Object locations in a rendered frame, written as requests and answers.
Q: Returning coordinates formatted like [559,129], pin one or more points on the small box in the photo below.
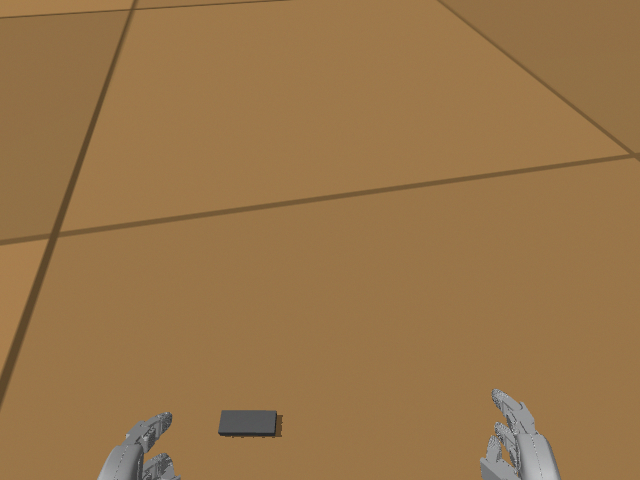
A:
[247,423]

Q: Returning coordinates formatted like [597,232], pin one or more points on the right robot hand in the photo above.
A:
[530,452]

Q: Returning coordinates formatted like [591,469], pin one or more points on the left robot hand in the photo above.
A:
[125,462]

